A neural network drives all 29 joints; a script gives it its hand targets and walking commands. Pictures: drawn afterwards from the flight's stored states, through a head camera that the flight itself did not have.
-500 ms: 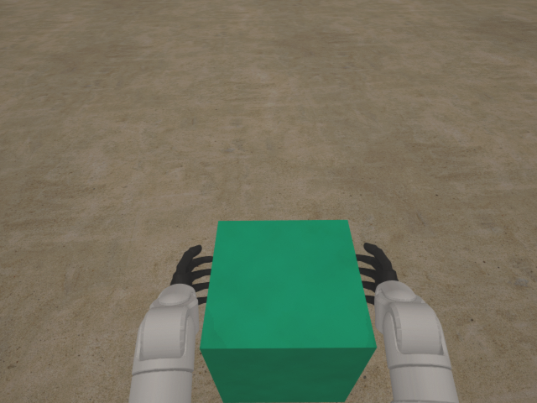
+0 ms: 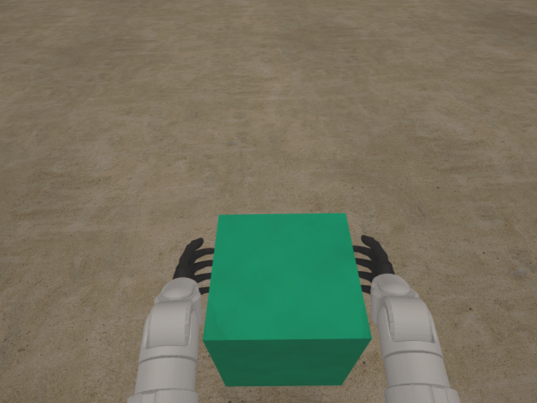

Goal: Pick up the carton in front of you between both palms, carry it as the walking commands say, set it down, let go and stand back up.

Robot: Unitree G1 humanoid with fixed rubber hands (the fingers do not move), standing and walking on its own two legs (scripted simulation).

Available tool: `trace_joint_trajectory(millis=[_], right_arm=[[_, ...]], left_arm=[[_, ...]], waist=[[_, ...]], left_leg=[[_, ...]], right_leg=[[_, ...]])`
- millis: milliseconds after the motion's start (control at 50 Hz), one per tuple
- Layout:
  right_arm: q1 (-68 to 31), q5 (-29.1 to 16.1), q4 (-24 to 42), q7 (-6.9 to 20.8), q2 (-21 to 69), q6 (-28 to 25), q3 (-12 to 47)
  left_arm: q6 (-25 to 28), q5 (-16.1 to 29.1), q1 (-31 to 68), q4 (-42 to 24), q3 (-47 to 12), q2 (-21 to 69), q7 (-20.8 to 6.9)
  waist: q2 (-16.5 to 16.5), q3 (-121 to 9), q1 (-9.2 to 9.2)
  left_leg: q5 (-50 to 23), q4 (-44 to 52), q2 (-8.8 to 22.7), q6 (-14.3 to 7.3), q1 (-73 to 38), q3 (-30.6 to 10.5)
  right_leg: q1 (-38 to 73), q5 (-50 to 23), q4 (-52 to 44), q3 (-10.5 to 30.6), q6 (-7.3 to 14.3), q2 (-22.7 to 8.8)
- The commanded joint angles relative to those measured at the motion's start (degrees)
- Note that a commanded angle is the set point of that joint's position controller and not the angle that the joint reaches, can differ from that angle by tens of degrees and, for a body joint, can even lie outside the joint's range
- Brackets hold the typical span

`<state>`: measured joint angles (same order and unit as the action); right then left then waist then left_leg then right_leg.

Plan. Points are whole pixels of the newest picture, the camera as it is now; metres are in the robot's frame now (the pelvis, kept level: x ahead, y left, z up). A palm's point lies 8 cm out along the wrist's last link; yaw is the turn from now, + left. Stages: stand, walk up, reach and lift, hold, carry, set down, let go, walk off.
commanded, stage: carry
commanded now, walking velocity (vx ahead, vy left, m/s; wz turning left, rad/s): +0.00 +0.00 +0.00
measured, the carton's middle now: (282, 303) +0.30 +0.00 -0.05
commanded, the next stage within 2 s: hold in 0.74 s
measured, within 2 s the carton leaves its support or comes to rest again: neither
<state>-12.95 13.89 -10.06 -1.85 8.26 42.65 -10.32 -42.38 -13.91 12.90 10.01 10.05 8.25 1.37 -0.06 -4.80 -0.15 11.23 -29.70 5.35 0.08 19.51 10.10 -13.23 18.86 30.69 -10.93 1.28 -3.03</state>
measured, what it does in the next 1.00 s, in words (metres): stands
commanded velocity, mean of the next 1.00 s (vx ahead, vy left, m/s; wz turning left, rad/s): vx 0.00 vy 0.00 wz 0.00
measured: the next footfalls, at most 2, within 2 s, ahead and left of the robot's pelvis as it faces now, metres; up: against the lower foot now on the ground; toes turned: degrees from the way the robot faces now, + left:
none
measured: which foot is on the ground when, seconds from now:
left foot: down 0.00-1.00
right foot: down 0.00-1.00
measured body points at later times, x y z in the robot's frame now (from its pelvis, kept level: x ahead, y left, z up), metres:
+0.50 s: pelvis -0.01 -0.01 +0.00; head -0.03 -0.01 +0.45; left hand +0.29 +0.14 +0.03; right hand +0.29 -0.16 +0.03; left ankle +0.04 +0.12 -0.73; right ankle -0.03 -0.09 -0.73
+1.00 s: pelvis -0.02 +0.01 +0.01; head -0.05 +0.01 +0.46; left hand +0.29 +0.11 +0.04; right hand +0.25 -0.19 +0.04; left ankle +0.05 +0.14 -0.73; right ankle -0.03 -0.10 -0.73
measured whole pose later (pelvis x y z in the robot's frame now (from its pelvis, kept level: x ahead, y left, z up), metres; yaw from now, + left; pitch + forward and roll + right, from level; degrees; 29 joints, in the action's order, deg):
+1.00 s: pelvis -0.02 +0.01 +0.01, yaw -8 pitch -7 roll +0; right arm -14.5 15.1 -13.9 -1.4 8.6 40.4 -11.7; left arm -40.9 -16.1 14.3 12.9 11.3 8.6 0.7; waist -0.3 3.1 0.5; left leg 8.5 -22.5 0.9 2.1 7.2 -3.4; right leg -4.0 12.7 23.5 -1.1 1.5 1.3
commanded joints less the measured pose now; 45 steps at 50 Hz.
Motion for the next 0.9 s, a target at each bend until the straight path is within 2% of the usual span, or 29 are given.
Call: trace_joint_trajectory(millis=[0, 720, 740, 760, 780, 800, 840, 860, 880], right_arm=[[-27.78, -15.09, 4.74, 13.41, 51.74, -2.4, 32.49], [-27.47, -14.95, 4.23, 13.49, 52.14, -2.18, 32.26], [-22.61, -14.48, 1.67, 14.16, 54.35, -2.76, 30.51], [-23.22, -12.83, 2.95, 13.88, 52.97, -4.11, 30.28], [-23.08, -11.89, 2.8, 13.63, 53.06, -4.56, 29.64], [-22.52, -11.32, 2.07, 12.99, 52.54, -5.03, 28.63], [-24.33, -11.44, 1.83, 12.78, 52.53, -5.54, 28.59], [-24.66, -11.68, 1.48, 12.79, 52.4, -5.58, 28.53], [-26.95, -12.17, 1.75, 13.21, 52.9, -5.52, 29.08]], left_arm=[[2.37, 15.02, 27.76, -4.48, -32.54, 51.69, -13.25], [2.2, 14.66, 27.11, -3.94, -31.81, 51.67, -13.44], [2.2, 14.7, 21.61, -4.99, -30.27, 53.58, -13.94], [3.12, 13.78, 23.76, -8.08, -30.36, 51.63, -14.09], [3.31, 13.6, 24.93, -7.17, -30.83, 51.83, -14.24], [3.67, 14.06, 25.78, -7.04, -30.96, 51.16, -14.62], [4.22, 14.53, 27.02, -6.16, -31.85, 51.29, -14.97], [4.4, 14.26, 27.39, -5.68, -31.46, 51.06, -15.21], [4.44, 13.82, 27.97, -4.44, -31.27, 51.71, -15.21]], waist=[[0.15, -14.57, 0.09], [-0.15, -15.09, 0.13], [-4.72, -8.58, -0.76], [-5.15, -11.04, 0.71], [-3.26, -11.1, 1.0], [-3.31, -11.25, 2.0], [-2.37, -10.92, 2.17], [-3.2, -10.19, 1.88], [-2.39, -9.56, 1.15]], left_leg=[[-10.95, 2.85, 4.96, -0.72, -8.4, -5.44], [-9.49, 2.73, 4.61, 0.13, -7.54, -5.1], [-16.29, 4.2, -11.21, -1.5, -20.61, -12.41], [-16.35, 4.59, -11.17, -1.52, -21.59, -13.63], [-17.45, 5.26, -11.51, -1.5, -20.4, -13.92], [-16.77, 5.86, -11.13, -1.25, -18.13, -14.05], [-13.91, 6.95, -12.07, -0.54, -17.13, -13.74], [-11.19, 7.49, -11.92, -0.29, -15.73, -13.75], [-9.45, 7.77, -12.13, -0.27, -15.99, -13.42]], right_leg=[[1.05, -11.46, -5.95, 6.2, 0.11, -6.65], [0.13, -11.8, -6.19, 6.61, 0.7, -6.84], [1.39, -26.59, -11.3, 17.37, 0.21, 4.59], [5.7, -28.63, -10.78, 18.45, 0.16, 3.82], [8.38, -32.33, -10.21, 18.49, -0.34, 4.14], [12.49, -30.32, -10.4, 18.23, -0.42, 4.66], [14.66, -27.85, -10.95, 17.2, -0.65, 5.54], [15.47, -23.51, -11.55, 16.71, -0.66, 5.67], [14.07, -21.33, -11.86, 16.63, -1.01, 5.5]])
